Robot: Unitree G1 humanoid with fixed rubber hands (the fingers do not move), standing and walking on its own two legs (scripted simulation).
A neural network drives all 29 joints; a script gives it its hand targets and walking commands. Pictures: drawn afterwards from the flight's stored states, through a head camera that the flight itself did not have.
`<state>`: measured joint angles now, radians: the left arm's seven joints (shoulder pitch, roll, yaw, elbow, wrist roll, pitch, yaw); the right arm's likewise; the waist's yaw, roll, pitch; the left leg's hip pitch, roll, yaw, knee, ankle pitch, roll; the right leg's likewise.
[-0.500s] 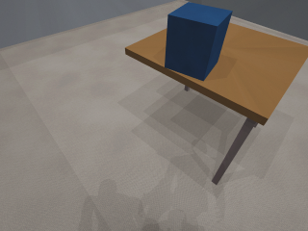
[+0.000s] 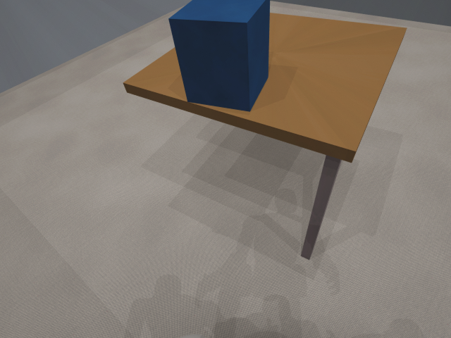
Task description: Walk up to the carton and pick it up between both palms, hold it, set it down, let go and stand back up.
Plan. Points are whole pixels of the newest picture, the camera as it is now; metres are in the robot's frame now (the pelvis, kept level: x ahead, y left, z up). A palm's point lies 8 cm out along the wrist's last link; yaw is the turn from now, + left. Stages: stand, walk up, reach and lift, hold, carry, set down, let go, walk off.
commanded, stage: walk up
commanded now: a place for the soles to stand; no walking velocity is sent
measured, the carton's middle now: (225, 52) +0.86 +0.03 +0.10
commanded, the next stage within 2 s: none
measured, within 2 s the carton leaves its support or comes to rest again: neither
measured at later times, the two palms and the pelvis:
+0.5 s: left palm (73, 240) +0.35 +0.39 -0.08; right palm (314, 315) +0.20 -0.13 -0.09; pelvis +0.20 +0.14 +0.01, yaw -14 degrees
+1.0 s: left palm (65, 184) +0.52 +0.49 -0.08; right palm (254, 241) +0.35 -0.03 -0.10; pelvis +0.35 +0.25 +0.00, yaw -25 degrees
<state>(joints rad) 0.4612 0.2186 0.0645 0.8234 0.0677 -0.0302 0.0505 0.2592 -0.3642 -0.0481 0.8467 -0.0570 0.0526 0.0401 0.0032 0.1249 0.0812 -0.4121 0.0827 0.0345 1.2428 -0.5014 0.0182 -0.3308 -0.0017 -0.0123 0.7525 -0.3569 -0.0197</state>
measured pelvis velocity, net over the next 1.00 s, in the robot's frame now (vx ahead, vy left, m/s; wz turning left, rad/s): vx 0.35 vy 0.25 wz -0.43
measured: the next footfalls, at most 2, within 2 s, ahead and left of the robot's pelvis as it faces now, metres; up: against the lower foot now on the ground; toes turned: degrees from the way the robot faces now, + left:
left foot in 0.34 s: +0.32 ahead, +0.24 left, +0.00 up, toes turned -4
right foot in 0.66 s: +0.33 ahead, +0.03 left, +0.00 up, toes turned -21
